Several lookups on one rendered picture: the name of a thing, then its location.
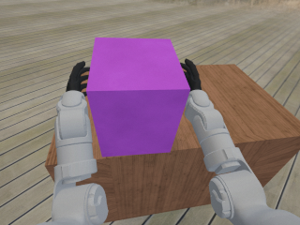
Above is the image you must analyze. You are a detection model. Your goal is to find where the robot left upper arm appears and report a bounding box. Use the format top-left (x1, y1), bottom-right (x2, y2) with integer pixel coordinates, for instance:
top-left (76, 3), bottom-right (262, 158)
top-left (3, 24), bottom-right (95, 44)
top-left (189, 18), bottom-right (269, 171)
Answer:
top-left (36, 183), bottom-right (109, 225)

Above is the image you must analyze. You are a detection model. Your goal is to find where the left robot forearm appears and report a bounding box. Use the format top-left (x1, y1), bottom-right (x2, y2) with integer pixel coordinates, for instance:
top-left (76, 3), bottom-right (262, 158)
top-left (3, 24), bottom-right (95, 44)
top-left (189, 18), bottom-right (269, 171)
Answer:
top-left (51, 90), bottom-right (98, 221)

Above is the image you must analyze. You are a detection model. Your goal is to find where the carton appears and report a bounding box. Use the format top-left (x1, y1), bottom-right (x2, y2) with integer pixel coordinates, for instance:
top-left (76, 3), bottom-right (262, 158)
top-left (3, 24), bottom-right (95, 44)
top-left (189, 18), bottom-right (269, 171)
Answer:
top-left (86, 37), bottom-right (190, 158)

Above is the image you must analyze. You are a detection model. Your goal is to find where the right robot forearm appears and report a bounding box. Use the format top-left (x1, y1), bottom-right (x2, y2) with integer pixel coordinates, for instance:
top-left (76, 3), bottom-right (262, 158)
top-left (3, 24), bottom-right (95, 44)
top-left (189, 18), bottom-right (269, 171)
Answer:
top-left (185, 89), bottom-right (266, 202)

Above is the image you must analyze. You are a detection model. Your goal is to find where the robot right upper arm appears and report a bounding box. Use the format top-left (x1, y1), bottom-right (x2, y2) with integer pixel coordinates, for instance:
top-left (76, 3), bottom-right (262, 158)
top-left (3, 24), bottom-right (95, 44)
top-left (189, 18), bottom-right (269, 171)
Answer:
top-left (209, 170), bottom-right (300, 225)

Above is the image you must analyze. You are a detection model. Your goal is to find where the pedestal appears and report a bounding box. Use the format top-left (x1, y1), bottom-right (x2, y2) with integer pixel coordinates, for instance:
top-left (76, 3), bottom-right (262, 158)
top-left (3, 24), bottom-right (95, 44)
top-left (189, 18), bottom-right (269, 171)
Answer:
top-left (44, 64), bottom-right (300, 223)

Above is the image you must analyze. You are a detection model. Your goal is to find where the right robot hand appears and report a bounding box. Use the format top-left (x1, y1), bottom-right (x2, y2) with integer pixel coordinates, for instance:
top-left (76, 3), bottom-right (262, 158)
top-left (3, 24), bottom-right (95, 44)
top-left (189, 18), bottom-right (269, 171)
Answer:
top-left (180, 59), bottom-right (202, 91)

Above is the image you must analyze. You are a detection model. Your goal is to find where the left robot hand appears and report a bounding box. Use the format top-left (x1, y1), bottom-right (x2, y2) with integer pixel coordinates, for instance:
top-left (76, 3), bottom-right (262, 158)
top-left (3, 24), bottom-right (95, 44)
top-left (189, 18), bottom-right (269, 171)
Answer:
top-left (66, 61), bottom-right (90, 97)

